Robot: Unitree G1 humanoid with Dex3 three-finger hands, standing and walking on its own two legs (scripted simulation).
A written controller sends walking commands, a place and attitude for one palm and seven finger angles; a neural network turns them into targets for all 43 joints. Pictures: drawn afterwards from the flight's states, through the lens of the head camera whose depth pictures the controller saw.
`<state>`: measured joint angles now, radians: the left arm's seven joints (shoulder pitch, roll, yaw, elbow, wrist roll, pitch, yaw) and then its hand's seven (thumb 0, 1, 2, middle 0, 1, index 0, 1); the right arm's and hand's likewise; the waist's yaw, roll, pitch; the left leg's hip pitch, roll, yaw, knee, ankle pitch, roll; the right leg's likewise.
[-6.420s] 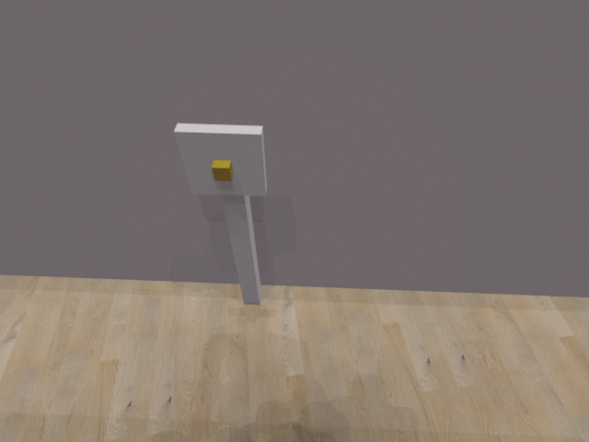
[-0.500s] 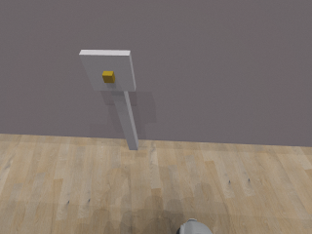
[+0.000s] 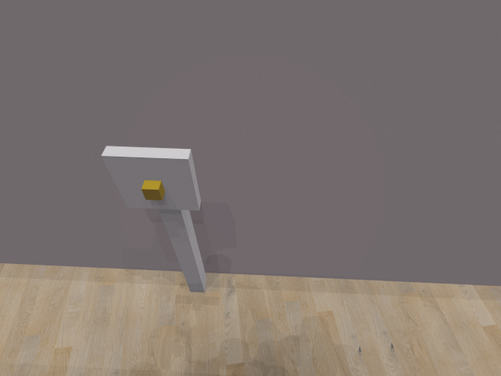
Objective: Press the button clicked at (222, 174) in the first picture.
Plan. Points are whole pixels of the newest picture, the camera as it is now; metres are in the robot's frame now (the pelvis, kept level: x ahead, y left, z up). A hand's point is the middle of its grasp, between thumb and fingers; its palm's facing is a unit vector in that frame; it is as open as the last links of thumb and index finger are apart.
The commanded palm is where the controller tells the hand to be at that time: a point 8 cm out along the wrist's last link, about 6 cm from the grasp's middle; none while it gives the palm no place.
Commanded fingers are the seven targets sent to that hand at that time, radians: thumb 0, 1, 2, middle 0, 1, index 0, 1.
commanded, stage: come to a stop and stand still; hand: left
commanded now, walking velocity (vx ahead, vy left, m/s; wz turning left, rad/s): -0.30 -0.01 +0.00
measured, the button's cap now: (153, 189) +0.49 +0.25 -0.05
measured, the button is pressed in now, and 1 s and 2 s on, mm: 0 0 0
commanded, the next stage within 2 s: look again from close up in 1.56 s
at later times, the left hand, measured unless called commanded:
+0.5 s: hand out of the picture +0.05 +0.18 -0.17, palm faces +0.09 -0.96 -0.25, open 7.4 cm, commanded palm none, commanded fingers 0.00 0.90 0.90 -0.20 -0.30 -0.20 -0.30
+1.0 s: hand out of the picture +0.03 +0.16 -0.17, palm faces +0.04 -0.97 -0.23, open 7.3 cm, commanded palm none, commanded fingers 0.00 0.90 0.90 -0.20 -0.30 -0.20 -0.30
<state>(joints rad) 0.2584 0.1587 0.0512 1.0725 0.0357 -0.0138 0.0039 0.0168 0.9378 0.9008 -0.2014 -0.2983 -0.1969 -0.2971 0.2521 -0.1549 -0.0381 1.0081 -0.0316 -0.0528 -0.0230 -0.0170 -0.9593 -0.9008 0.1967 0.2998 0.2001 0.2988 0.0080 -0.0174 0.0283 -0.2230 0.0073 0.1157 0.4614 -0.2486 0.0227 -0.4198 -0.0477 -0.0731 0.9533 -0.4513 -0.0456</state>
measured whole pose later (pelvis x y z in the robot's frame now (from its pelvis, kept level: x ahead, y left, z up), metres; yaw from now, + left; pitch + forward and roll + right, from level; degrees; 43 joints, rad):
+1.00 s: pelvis +0.02 -0.02 +0.00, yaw +1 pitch -1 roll +1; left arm 0.25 0.15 0.01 1.11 0.02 0.00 0.03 0.01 0.92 0.90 -0.20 -0.30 -0.20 -0.30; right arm 0.23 -0.18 -0.02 1.11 -0.01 0.01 -0.02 -0.01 -0.93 -0.90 0.20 0.30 0.20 0.30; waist -0.01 0.02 0.04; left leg -0.21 0.06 0.06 0.42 -0.18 -0.05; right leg -0.15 0.00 -0.05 0.48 -0.31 -0.04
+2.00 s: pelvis +0.02 +0.01 +0.00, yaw +0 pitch -2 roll -1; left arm 0.31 0.18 -0.01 1.04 0.03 0.00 0.05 0.00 0.91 0.90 -0.20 -0.30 -0.20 -0.30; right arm 0.22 -0.15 0.00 1.01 -0.01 -0.01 -0.02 0.00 -0.92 -0.90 0.19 0.30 0.20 0.30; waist 0.02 -0.03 0.00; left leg -0.26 0.00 0.04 0.56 -0.26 0.04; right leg -0.14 0.00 -0.03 0.50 -0.32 0.00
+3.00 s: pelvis -0.01 -0.02 -0.11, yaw +2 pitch +18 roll -3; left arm 0.46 0.27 0.23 -0.04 -0.33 -0.37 -0.37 0.02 0.90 0.90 -1.04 -1.21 -1.03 -1.21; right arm 0.18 -0.17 -0.01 0.57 0.03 -0.17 -0.05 0.01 -0.90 -0.90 0.20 0.30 0.20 0.30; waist 0.01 0.03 -0.17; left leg -1.10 0.03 -0.06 1.29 -0.50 0.00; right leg -0.96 0.05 -0.11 1.25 -0.61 -0.05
